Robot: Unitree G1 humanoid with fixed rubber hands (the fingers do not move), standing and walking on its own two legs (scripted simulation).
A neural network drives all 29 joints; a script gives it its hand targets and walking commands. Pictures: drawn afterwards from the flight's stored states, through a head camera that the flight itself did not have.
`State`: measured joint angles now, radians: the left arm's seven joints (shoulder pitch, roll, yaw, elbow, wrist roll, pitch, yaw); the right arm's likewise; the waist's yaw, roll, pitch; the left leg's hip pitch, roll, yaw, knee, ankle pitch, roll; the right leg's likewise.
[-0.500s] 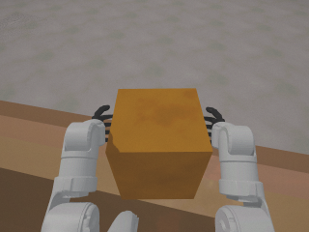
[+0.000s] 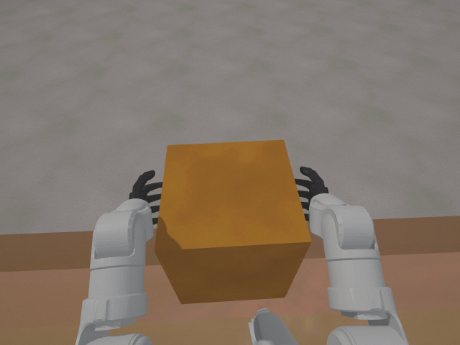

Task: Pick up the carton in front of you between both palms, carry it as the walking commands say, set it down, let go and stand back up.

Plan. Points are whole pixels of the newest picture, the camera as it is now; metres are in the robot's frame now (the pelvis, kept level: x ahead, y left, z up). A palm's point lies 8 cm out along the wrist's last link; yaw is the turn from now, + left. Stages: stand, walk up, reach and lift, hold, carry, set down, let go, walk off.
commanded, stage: carry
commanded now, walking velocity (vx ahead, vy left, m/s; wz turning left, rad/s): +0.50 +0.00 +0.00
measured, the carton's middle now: (229, 226) +0.34 -0.04 +0.00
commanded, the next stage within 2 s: none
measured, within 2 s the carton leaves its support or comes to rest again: neither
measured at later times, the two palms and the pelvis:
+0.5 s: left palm (159, 137) +0.73 +0.12 -0.09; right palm (255, 127) +0.74 -0.18 -0.10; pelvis +0.40 -0.06 -0.18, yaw +0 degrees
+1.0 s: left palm (179, 106) +1.16 +0.09 -0.29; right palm (242, 97) +1.18 -0.21 -0.28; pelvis +0.83 -0.07 -0.40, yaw +0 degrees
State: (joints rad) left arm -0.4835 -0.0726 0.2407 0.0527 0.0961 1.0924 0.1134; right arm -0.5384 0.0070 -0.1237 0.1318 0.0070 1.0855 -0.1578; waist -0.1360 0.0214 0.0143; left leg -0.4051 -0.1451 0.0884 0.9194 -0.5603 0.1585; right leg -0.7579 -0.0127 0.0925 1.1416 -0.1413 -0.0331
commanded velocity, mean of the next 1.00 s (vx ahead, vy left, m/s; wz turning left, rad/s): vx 0.50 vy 0.00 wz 0.00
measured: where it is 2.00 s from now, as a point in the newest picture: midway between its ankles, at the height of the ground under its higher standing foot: (211, 170)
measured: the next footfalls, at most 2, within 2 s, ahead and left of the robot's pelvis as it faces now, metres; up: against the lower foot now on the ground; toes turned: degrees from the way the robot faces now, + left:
right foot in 0.16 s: +0.29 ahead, -0.12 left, -0.15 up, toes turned +2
left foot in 0.56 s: +0.62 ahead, +0.01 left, -0.29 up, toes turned +1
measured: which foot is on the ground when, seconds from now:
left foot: down 0.00-0.18, up 0.20-0.54, down 0.56-0.96, up 0.98-1.00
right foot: up 0.00-0.14, down 0.16-0.58, up 0.60-0.94, down 0.96-1.00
